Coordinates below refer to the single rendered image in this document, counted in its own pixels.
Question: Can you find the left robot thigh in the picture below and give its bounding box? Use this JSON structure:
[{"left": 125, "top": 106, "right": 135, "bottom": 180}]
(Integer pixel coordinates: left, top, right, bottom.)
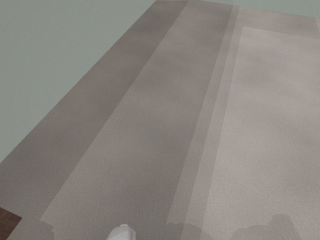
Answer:
[{"left": 106, "top": 226, "right": 136, "bottom": 240}]

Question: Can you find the cupboard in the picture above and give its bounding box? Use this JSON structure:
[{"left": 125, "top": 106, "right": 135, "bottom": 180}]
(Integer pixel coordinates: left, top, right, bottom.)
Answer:
[{"left": 0, "top": 207, "right": 22, "bottom": 240}]

